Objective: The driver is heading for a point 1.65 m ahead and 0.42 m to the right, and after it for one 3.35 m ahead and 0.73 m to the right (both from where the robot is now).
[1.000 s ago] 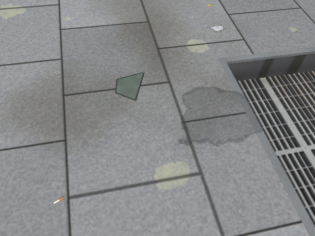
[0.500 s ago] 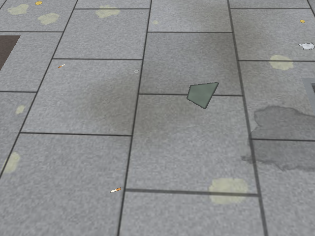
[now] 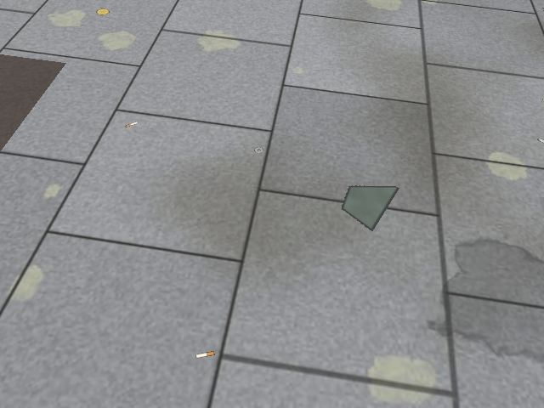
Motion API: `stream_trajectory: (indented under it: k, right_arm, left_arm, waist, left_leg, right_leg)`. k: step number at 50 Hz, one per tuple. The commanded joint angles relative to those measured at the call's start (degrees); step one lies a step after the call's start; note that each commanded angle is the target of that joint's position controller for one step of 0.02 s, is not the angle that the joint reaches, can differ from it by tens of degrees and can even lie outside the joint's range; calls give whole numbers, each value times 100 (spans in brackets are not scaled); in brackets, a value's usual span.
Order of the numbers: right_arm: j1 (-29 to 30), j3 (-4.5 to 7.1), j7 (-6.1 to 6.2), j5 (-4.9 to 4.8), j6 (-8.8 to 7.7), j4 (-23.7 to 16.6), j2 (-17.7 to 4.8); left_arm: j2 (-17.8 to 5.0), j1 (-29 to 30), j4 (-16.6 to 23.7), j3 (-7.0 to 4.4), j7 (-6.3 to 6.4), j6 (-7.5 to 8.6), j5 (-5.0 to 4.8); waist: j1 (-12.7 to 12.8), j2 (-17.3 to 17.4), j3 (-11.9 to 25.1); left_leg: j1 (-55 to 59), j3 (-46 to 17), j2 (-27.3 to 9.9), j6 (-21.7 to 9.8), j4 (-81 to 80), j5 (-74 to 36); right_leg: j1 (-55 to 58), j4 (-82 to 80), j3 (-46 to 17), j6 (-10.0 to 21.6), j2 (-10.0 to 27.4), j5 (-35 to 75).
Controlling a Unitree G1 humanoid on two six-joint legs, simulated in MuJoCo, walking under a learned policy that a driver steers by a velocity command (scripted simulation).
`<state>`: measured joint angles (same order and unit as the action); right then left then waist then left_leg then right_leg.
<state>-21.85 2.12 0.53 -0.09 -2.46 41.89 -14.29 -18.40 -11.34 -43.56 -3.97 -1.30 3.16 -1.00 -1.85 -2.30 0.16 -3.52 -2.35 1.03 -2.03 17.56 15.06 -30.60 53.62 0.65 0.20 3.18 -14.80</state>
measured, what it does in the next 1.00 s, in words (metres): walks ahead: right foot, then left foot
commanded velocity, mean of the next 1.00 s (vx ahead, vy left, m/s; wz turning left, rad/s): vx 0.47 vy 0.00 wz -0.02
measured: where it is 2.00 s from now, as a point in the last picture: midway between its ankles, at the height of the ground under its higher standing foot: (313, 230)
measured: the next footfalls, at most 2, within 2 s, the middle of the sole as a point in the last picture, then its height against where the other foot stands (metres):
right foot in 0.26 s outside the picture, level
left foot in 0.78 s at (230, 378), level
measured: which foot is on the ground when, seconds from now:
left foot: down 0.00-0.26, up 0.28-0.76, down 0.78-1.00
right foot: up 0.00-0.24, down 0.26-0.80, up 0.82-1.00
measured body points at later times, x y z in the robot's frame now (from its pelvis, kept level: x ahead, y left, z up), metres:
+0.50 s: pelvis +0.24 -0.07 +0.00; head +0.26 -0.08 +0.45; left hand +0.30 +0.21 -0.12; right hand +0.37 -0.34 -0.11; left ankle +0.30 +0.10 -0.67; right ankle +0.23 -0.15 -0.75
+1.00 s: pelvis +0.53 -0.01 +0.00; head +0.55 +0.00 +0.44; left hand +0.64 +0.27 -0.13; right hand +0.61 -0.29 -0.11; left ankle +0.55 +0.07 -0.75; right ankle +0.53 -0.17 -0.67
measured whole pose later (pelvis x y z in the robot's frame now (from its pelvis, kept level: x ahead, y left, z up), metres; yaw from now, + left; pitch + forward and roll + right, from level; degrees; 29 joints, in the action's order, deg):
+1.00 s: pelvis +0.53 -0.01 +0.00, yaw -4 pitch +0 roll +1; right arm -15.5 2.9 -1.5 0.6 -5.9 44.2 -15.0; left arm -18.3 -14.2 -46.3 -2.8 -0.2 2.8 -1.8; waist -1.0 -2.9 -2.8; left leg -11.2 5.9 2.8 -3.7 19.8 9.0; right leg -31.5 63.8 -4.3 0.8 4.7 -15.9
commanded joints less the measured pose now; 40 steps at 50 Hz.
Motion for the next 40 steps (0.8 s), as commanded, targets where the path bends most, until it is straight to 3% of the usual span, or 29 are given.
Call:
stream_trajectory:
  k: [1,4,8,10,11,12,13,14,15,16,17,18,19,20,23,25,29,33,36,37,38,39,40]
  right_arm:
    - [148,262,34,-14,-137,-336,-952]
    - [-66,317,18,-42,-136,-213,-1129]
    - [-222,372,2,-125,-126,-44,-1263]
    - [-191,401,7,-125,-86,3,-1335]
    - [-114,400,14,-112,-61,7,-1359]
    - [-152,353,26,-83,-33,24,-1241]
    - [-229,239,51,17,-18,-60,-1003]
    - [-875,40,31,-41,-110,-252,-305]
    - [-531,134,24,-144,-224,-165,-788]
    - [-6,243,-21,-294,-279,-294,-1128]
    - [294,212,-19,-262,-311,-350,-1100]
    - [467,215,-17,-147,-318,-354,-1018]
    - [383,227,-24,-103,-280,-314,-948]
    - [269,213,-37,-99,-232,-247,-852]
    - [394,179,-14,-39,-110,-264,-689]
    - [816,157,-2,3,-125,-402,-649]
    - [1643,62,-105,-31,-254,-590,-446]
    - [2270,46,-250,-94,-321,-809,-466]
    - [2296,93,-333,-88,-336,-889,-612]
    - [2084,136,-333,-79,-334,-848,-712]
    - [1595,218,-311,-67,-329,-726,-858]
    - [720,355,-256,-62,-315,-472,-1111]
    - [-306,464,-181,-5,-274,-293,-1522]
  left_arm:
    - [-186,866,547,-2,-73,179,23]
    - [-113,1241,675,74,-126,177,-5]
    - [-289,1396,803,72,-204,203,-52]
    - [-436,1166,771,29,-203,224,-42]
    - [-546,800,684,-34,-168,223,-24]
    - [-753,14,447,-156,-107,210,-14]
    - [-1039,-998,247,-251,-52,194,1]
    - [-1671,-1516,118,-374,-64,173,112]
    - [-1076,-1399,135,-205,-90,204,33]
    - [-853,-938,166,-117,-64,205,38]
    - [-739,-599,230,-81,-48,193,68]
    - [-594,-368,245,-42,-52,188,109]
    - [-485,-221,272,-5,-47,215,181]
    - [-445,-142,274,-2,-45,238,180]
    - [-505,-205,144,-21,-26,334,95]
    - [-575,-337,54,-37,12,327,86]
    - [-709,-652,-87,-52,79,251,32]
    - [-812,-1117,-325,-75,103,129,-20]
    - [-888,-1165,-423,-115,139,18,-37]
    - [-950,-1107,-420,-134,153,-10,-30]
    - [-995,-1006,-409,-143,166,-45,-19]
    - [-882,-967,-383,-90,181,-79,15]
    - [-558,-1060,-228,53,199,-67,166]
  waist:
    - [-147,874,-477]
    - [-286,895,-571]
    - [-216,871,-745]
    - [-33,912,-611]
    - [215,916,-354]
    - [582,799,199]
    - [998,434,1050]
    - [699,-1440,1921]
    - [849,-1154,1784]
    - [752,-819,875]
    - [605,-310,453]
    - [469,-90,130]
    - [287,-243,83]
    - [198,-316,79]
    - [105,-181,-143]
    - [203,-70,-323]
    - [512,-13,-457]
    - [716,12,-580]
    - [555,-84,-477]
    - [406,-170,-312]
    - [102,-229,32]
    - [-338,-148,631]
    - [-655,494,1565]
  left_leg:
    - [301,-1004,-1204,-920,-1105,-301]
    - [-41,-709,-1213,-920,-1092,-588]
    - [72,-759,-1544,-872,-1007,-699]
    - [307,-731,-1626,-768,-699,-1448]
    - [320,-567,-1510,-657,-177,-2479]
    - [133,-281,-1219,-504,857,-3401]
    - [-793,-64,-932,-283,2450,-2697]
    - [-2877,98,132,188,4768,556]
    - [-3506,-669,123,163,5508,1667]
    - [-3975,-544,-216,66,5716,1279]
    - [-3856,-349,-511,5,5530,804]
    - [-3726,-279,-688,14,5184,435]
    - [-3384,-318,-852,14,4962,141]
    - [-3170,-289,-884,51,4851,-9]
    - [-3289,-174,-939,228,4385,-348]
    - [-3600,-148,-967,341,3736,-886]
    - [-3293,118,-745,347,2156,-2039]
    - [-3310,148,-578,225,1426,-2131]
    - [-3200,141,-458,-4,1139,-1504]
    - [-2849,231,-336,-95,1112,-1247]
    - [-2134,399,-150,-229,1022,-1144]
    - [-842,484,-84,-414,966,-1274]
    - [1012,-703,-1149,-770,1262,-1414]
  right_leg:
    - [-1056,-752,-47,-156,128,852]
    - [-484,-1616,41,-229,-12,1255]
    - [-195,-2121,-53,20,-34,1195]
    - [178,-2263,34,203,-129,948]
    - [752,-2384,167,329,-283,884]
    - [1851,-2437,289,492,-439,854]
    - [3503,-2269,-425,774,212,685]
    - [5245,-3054,-3439,1716,1720,-1055]
    - [4999,-3961,-4499,1679,1805,-1968]
    - [4321,-3993,-3676,1435,1719,-1845]
    - [3630,-3993,-2986,1320,1509,-1172]
    - [3023,-4096,-2453,1281,1257,-555]
    - [2622,-4232,-2078,1231,1066,-143]
    - [2398,-4384,-1862,1264,961,92]
    - [2053,-4704,-1334,1413,906,717]
    - [2139,-4808,-1084,1414,864,1046]
    - [2228,-4805,-514,1186,640,1432]
    - [2882,-4590,-536,1156,921,1564]
    - [3518,-4149,-592,1012,1158,2293]
    - [3636,-3847,-563,951,1152,3041]
    - [3641,-3214,-442,864,1035,4020]
    - [3276,-2119,-215,695,742,4366]
    - [2040,-298,-21,499,409,2709]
